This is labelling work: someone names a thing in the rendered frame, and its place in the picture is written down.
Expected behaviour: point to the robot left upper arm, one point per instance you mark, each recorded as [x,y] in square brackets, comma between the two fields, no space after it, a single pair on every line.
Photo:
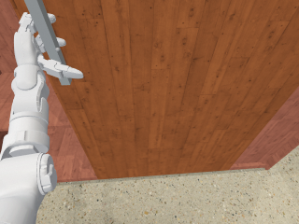
[24,182]

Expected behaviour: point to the wardrobe door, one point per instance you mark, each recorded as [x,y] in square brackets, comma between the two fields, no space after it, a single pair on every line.
[172,86]
[275,134]

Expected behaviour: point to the robot left hand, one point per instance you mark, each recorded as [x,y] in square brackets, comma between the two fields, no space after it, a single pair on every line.
[27,49]

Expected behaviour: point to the handle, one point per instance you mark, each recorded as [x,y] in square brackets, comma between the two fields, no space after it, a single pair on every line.
[43,25]

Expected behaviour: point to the robot left forearm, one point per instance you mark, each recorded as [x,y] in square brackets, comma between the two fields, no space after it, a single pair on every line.
[29,115]

